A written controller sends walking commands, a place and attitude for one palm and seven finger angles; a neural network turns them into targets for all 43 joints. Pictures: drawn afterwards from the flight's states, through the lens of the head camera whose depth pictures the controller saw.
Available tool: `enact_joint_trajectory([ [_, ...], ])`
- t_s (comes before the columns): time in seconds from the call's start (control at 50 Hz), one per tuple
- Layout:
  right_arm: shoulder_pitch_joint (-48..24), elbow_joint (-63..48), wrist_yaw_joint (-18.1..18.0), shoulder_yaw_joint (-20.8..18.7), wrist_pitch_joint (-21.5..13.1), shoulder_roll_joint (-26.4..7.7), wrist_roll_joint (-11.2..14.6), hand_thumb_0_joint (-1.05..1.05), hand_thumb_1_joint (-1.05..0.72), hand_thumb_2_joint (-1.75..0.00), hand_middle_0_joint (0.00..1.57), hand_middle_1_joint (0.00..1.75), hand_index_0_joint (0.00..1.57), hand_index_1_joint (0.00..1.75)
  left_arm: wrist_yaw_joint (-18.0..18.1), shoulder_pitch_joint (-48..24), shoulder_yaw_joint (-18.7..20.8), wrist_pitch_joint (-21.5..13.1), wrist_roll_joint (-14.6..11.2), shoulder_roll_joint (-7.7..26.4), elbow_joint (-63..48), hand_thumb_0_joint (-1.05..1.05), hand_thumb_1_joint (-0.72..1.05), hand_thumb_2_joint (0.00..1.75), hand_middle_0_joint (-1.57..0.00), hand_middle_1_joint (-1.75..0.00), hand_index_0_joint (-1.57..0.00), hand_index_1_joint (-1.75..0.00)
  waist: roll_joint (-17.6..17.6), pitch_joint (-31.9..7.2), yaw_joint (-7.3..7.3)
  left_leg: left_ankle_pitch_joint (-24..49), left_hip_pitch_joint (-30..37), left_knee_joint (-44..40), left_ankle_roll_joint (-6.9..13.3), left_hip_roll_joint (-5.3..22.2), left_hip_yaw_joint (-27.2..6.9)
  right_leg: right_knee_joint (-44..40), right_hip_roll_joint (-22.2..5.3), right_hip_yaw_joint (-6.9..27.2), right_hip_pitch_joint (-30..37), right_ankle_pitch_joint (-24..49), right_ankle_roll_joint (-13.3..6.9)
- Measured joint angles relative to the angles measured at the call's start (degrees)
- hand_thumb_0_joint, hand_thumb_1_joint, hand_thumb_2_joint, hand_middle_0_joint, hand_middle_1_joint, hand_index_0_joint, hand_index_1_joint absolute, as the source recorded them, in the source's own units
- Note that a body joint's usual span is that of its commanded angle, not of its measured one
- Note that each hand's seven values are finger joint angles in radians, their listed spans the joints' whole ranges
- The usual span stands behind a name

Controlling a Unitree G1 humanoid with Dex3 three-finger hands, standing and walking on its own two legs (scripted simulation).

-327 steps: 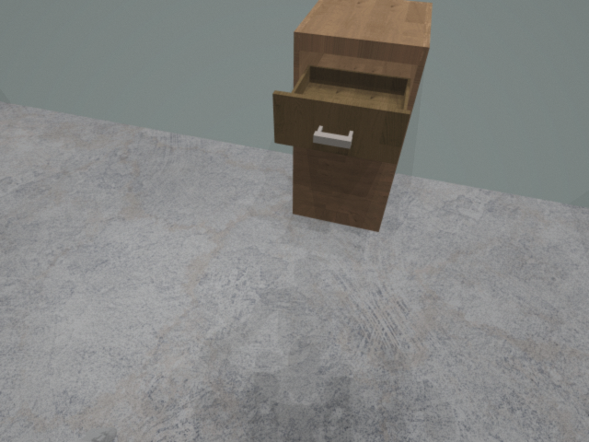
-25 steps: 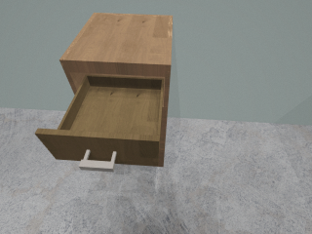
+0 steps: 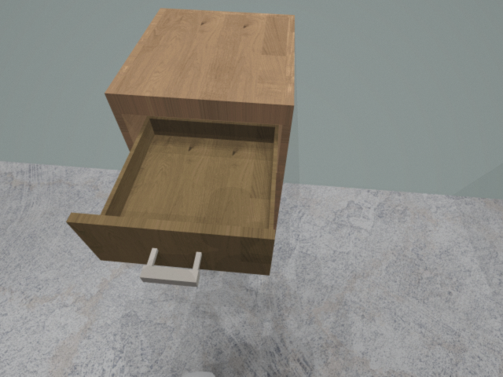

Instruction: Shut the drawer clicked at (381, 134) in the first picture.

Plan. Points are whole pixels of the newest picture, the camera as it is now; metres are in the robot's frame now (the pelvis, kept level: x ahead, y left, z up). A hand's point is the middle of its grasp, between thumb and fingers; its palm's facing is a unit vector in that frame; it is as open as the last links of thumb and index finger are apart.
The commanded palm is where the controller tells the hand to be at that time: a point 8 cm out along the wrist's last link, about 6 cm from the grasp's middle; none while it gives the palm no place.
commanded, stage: come to a stop and stand still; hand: left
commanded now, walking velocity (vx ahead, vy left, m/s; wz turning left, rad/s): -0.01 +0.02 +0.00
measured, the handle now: (173, 265) +0.31 +0.18 -0.07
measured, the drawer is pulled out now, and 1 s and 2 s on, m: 0.29 0.29 0.28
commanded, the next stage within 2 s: look again from close up in 0.52 s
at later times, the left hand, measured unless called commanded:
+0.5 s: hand out of the picture +0.08 +0.16 -0.16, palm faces -0.01 -0.98 -0.22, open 7.4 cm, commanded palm none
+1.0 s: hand out of the picture +0.01 +0.17 -0.17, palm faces +0.00 -0.98 -0.19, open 7.4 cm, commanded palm none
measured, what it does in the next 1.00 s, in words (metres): stands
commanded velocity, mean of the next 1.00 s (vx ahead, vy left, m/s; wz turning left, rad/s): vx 0.00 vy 0.00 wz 0.00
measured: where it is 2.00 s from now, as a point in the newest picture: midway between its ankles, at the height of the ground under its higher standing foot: outside the picture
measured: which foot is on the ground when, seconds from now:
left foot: down 0.00-1.00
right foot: down 0.00-1.00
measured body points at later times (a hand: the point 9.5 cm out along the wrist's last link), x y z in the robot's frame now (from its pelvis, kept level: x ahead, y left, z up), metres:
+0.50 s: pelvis +0.01 -0.02 +0.00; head +0.02 -0.02 +0.45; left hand +0.08 +0.22 -0.15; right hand +0.03 -0.25 -0.16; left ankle +0.03 +0.11 -0.73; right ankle -0.04 -0.11 -0.73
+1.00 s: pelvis +0.01 +0.00 +0.01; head +0.03 +0.00 +0.45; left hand +0.01 +0.22 -0.15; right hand +0.02 -0.23 -0.15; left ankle +0.03 +0.11 -0.73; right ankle -0.04 -0.11 -0.73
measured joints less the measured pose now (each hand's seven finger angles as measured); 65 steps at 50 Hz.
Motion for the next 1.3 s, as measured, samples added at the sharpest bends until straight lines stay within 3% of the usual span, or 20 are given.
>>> enact_joint_trajectory([
  [0.12,0.33,-2.65,1.08,-0.88,0.43,-0.79,-0.41,0.01,-0.94,-0.9,0.2,0.3,0.21,0.3,-0.3,1.77,-0.95,0.49,0.39,0.77,-1.49,0.0,0.91,0.9,-0.2,-0.3,-0.2,-0.3,1.78,-1.86,-1.41,0.7,-0.68,-0.27,-0.95,1.0,-0.03,0.84,0.99,0.09,-1.29,-0.79,-0.88],
  [0.22,1.62,-4.04,1.99,-1.41,2.12,-1.35,-0.56,0.01,-0.92,-0.9,0.2,0.3,0.2,0.3,0.35,2.5,-0.67,0.4,0.59,2.14,-3.67,0.0,0.91,0.9,-0.2,-0.3,-0.2,-0.3,2.6,-4.76,-1.75,-5.92,-3.24,6.22,-1.03,1.24,-2.45,2.04,2.29,-0.53,-2.12,-1.83,-1.92],
  [0.3,2.69,-3.72,2.11,-1.06,1.41,-1.36,-0.37,0.01,-0.91,-0.9,0.2,0.3,0.2,0.3,0.55,0.93,-0.74,0.15,0.29,2.96,-4.13,0.0,0.91,0.9,-0.2,-0.3,-0.2,-0.3,2.32,-5.43,-2.62,-5.95,-1.63,6.91,-1.37,1.14,-3.53,2.78,2.93,-1.28,-1.75,-2.86,-2.04],
  [0.54,2.12,-1.23,1.85,0.81,0.38,-0.67,-0.18,0.01,-0.91,-0.9,0.2,0.3,0.2,0.3,0.6,-4.01,-1.24,-1.24,-0.24,2.06,-6.38,0.0,0.91,0.9,-0.2,-0.3,-0.2,-0.3,0.57,-3.09,-2.37,-4.15,1.11,2.43,-0.98,0.11,-2.69,-0.59,1.96,-0.63,0.26,-1.2,-1.32],
  [1.22,3.14,3.84,1.41,1.32,-0.39,0.5,0.37,0.01,-0.91,-0.9,0.2,0.3,0.2,0.3,0.69,1.99,-1.83,-1.56,0.14,0.06,1.16,0.0,0.91,0.9,-0.2,-0.3,-0.2,-0.3,0.09,-3.07,-1.18,-2.81,3.54,-1.06,0.15,-0.64,-2.1,-5.56,1.31,-0.18,3.27,1.07,-0.08],
  [1.24,4.16,1.26,1.17,1.47,-0.82,0.2,0.86,0.01,-0.92,-0.9,0.2,0.3,0.2,0.3,0.7,4.92,-1.85,1.73,-2.38,0.06,-7.98,0.0,0.91,0.9,-0.2,-0.3,-0.2,-0.3,0.24,-2.93,-1.38,-3.17,2.86,-0.19,0.18,-0.52,-2.18,-5.14,1.41,-0.25,2.79,1.07,-0.05],
  [1.26,5.59,-1.31,0.3,1.75,-3.29,0.0,1.33,0.02,-0.92,-0.9,0.2,0.3,0.21,0.3,2.12,8.42,-1.27,3.26,-3.28,0.84,-18.38,0.02,0.93,0.9,-0.21,-0.31,-0.21,-0.3,-0.14,-2.92,-0.91,-3.32,2.89,-0.06,0.25,-0.67,-1.74,-4.05,1.18,0.18,2.16,0.73,-0.1],
  [1.3,7.41,-4.41,-0.69,1.59,-9.25,-0.71,2.17,0.02,-0.92,-0.9,0.2,0.3,0.21,0.3,5.03,13.02,-0.43,0.66,-5.33,2.97,-34.16,0.04,0.97,0.89,-0.22,-0.32,-0.22,-0.31,-0.4,-4.59,-0.81,-3.43,2.08,0.35,0.28,-1.25,-1.38,-1.55,0.49,0.48,0.42,-0.47,-0.12],
])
